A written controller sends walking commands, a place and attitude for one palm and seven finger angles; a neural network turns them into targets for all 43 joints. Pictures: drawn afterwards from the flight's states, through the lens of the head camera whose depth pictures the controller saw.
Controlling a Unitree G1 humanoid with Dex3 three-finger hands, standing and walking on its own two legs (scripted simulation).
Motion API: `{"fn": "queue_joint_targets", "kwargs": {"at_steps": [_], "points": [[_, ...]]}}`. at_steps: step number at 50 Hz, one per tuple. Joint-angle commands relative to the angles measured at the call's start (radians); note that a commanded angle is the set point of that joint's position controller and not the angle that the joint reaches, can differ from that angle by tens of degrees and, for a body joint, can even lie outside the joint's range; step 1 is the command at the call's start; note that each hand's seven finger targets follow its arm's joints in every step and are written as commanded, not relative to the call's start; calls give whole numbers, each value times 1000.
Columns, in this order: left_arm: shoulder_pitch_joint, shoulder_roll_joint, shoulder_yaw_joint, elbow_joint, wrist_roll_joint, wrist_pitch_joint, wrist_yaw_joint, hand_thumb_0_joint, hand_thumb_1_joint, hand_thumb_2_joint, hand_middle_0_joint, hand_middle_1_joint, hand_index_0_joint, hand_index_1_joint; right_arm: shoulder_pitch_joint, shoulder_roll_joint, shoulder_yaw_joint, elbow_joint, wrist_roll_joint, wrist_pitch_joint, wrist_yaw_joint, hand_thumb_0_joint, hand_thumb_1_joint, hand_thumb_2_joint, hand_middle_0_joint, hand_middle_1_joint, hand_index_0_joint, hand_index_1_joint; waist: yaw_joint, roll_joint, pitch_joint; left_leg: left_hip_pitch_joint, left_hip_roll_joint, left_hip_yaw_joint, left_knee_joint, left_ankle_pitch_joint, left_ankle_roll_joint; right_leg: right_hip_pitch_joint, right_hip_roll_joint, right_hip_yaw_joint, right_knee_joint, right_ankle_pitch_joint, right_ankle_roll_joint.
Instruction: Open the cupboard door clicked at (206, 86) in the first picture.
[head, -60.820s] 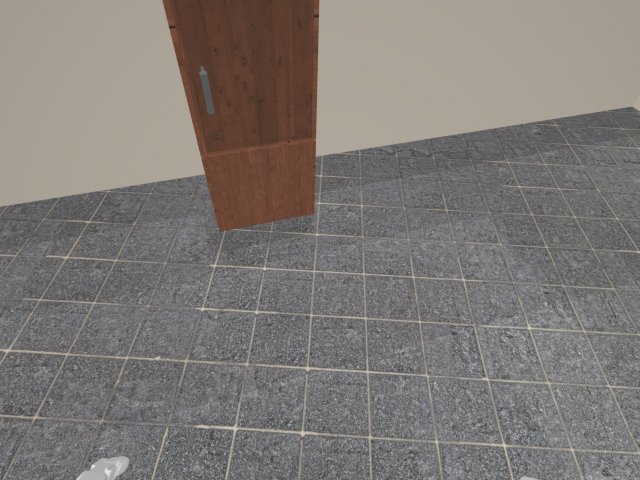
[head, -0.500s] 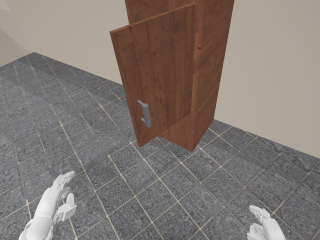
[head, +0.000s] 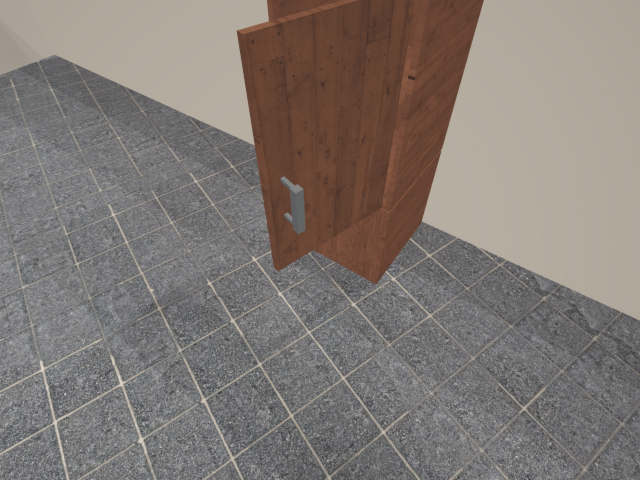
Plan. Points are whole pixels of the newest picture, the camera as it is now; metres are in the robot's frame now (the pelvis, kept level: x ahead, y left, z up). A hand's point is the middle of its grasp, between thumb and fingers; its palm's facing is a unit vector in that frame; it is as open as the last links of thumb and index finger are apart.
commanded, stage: let the arm hang, fingers relaxed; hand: left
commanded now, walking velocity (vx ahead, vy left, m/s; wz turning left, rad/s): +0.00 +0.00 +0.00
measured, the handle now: (292, 205) +0.66 +0.10 -0.11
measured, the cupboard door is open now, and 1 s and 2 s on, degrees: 74 74 74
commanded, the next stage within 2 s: look to check the result in 0.44 s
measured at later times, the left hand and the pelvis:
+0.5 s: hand out of the picture +0.09 +0.20 -0.16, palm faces +0.01 -0.97 -0.25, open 7.4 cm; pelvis +0.04 +0.00 +0.01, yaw +0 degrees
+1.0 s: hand out of the picture +0.11 +0.19 -0.16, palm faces +0.01 -0.96 -0.28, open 7.4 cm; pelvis +0.07 -0.01 +0.01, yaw +0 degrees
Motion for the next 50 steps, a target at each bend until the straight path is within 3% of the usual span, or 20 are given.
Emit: {"fn": "queue_joint_targets", "kwargs": {"at_steps": [1,7,13,18,23,26,39,45,50], "points": [[-52,119,18,-55,0,-36,6,0,900,900,-200,-300,-200,-300,47,-123,-23,-24,-5,-24,-9,0,-900,-900,200,300,200,300,-8,-38,25,-68,81,-110,-115,-148,38,7,-162,221,-160,-309,-8],[-78,141,22,-50,5,-36,5,0,900,900,-200,-300,-200,-300,-16,-150,-26,-27,-7,-32,-6,0,-900,-900,200,300,200,300,6,-11,60,-128,102,-146,-189,-228,38,40,-145,210,-144,-291,7],[-99,137,16,-47,3,-45,5,0,900,900,-200,-300,-200,-300,-66,-159,-22,-28,-4,-44,-5,0,-900,-900,200,300,200,300,12,12,28,-84,106,-143,-208,-139,31,85,-148,203,-129,-168,12],[-125,144,13,-46,1,-54,6,0,900,900,-200,-300,-200,-300,-91,-166,-17,-21,-1,-51,-5,0,-900,-900,200,300,200,300,8,-17,1,-27,105,-120,-190,-3,22,121,-160,201,-136,-84,14],[-134,148,9,-36,-3,-63,9,0,900,900,-200,-300,-200,-300,-120,-178,-12,-15,2,-57,-10,0,-900,-900,200,300,200,300,5,0,-65,52,119,-109,-177,148,14,176,-167,181,-110,107,14],[-139,151,6,-34,-4,-63,11,0,900,900,-200,-300,-200,-300,-131,-179,-11,-9,4,-54,-12,0,-900,-900,200,300,200,300,3,5,-55,65,120,-104,-178,172,10,183,-168,179,-108,160,15],[-134,157,0,-21,-5,-60,14,0,900,900,-200,-300,-200,-300,-151,-186,-6,1,6,-42,-13,0,-900,-900,200,300,200,300,3,-28,-39,102,116,-86,-177,144,6,186,-167,184,-144,157,26],[-133,160,0,-20,-7,-63,16,0,900,900,-200,-300,-200,-300,-145,-186,-6,4,6,-45,-16,0,-900,-900,200,300,200,300,1,-19,-69,119,120,-81,-175,181,3,217,-171,183,-135,233,28],[-124,154,2,-19,-8,-62,18,0,900,900,-200,-300,-200,-300,-138,-179,-5,7,6,-43,-19,0,-900,-900,200,300,200,300,2,-28,-49,117,118,-73,-173,183,1,216,-171,181,-135,268,36]]}}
